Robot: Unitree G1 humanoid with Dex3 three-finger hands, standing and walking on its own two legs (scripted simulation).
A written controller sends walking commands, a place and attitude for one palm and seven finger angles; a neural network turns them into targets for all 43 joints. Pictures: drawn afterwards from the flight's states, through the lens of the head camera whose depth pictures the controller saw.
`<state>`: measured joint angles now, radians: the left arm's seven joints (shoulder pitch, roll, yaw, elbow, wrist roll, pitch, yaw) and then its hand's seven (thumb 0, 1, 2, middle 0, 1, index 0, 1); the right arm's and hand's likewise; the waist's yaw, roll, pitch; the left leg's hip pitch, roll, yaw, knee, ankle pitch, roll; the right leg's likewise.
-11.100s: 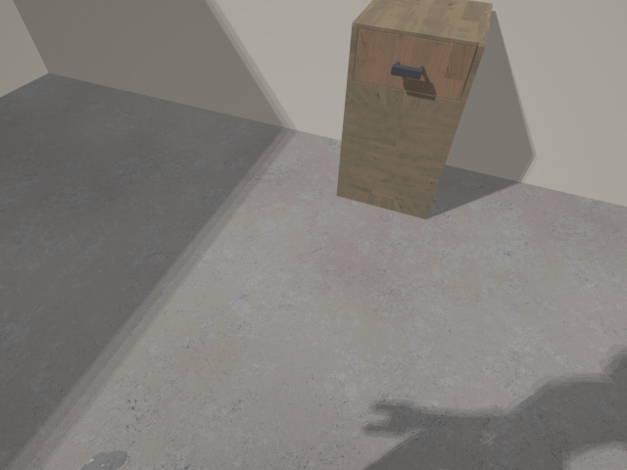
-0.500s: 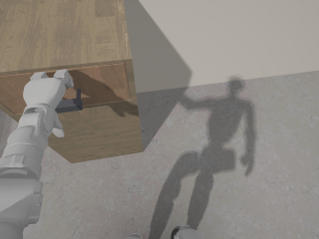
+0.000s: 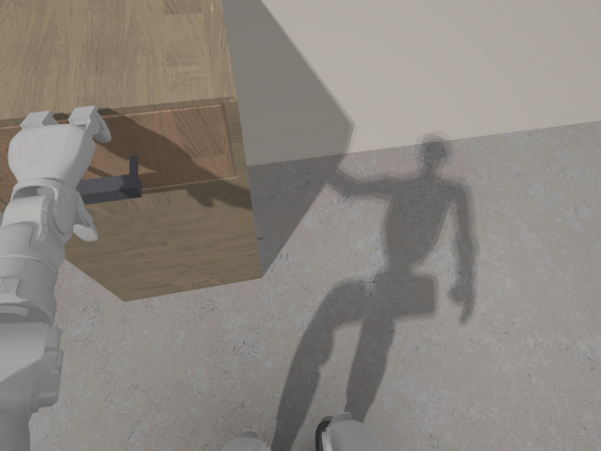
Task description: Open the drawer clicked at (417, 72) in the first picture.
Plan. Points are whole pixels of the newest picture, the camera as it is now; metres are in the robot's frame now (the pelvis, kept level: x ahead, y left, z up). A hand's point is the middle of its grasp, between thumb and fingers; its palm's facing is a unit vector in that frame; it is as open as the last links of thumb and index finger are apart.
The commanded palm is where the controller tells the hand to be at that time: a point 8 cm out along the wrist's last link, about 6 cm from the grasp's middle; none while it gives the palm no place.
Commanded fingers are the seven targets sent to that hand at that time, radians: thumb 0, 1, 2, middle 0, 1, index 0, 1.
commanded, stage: move the hooked fingers above the handle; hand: left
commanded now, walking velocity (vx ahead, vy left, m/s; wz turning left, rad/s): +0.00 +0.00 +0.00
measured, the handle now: (105, 177) +0.52 +0.29 -0.04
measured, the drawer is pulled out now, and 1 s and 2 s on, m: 0.00 0.00 0.00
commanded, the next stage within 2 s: none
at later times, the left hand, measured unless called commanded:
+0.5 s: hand (59, 197) +0.44 +0.31 +0.02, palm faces -0.09 +0.00 -1.00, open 13.8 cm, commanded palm +0.44 +0.28 +0.07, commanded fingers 0.00 -0.50 0.30 -0.30 -1.20 -0.30 -1.20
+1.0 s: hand (87, 202) +0.44 +0.28 +0.01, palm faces -0.18 -0.05 -0.98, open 13.8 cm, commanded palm +0.45 +0.28 +0.08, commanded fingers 0.00 -0.50 0.30 -0.30 -1.20 -0.30 -1.20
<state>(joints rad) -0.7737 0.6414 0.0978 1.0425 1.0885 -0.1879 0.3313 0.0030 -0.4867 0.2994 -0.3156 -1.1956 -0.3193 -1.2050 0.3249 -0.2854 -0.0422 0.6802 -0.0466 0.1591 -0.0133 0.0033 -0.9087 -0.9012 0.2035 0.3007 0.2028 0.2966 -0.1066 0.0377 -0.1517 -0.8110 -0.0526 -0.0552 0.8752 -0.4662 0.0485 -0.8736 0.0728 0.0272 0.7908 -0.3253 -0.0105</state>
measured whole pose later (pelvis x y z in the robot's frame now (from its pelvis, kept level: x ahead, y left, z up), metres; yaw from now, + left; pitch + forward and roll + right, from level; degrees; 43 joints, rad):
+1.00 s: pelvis -0.01 +0.00 +0.01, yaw +0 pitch +21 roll -2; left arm -0.73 0.60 0.03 1.04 1.05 -0.16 0.21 0.00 -0.49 0.30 -0.31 -1.20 -0.32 -1.20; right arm 0.36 -0.27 -0.04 0.68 -0.02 0.15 -0.03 0.00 -0.91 -0.90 0.20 0.30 0.20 0.30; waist -0.08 0.05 -0.13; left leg -0.75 -0.05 -0.05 0.82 -0.43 0.05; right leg -0.82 0.07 0.04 0.75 -0.30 -0.01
